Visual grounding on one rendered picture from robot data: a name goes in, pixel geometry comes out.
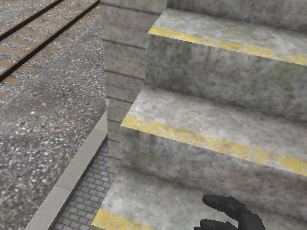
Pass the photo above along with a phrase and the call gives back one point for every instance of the right robot hand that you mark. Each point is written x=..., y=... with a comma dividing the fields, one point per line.
x=235, y=210

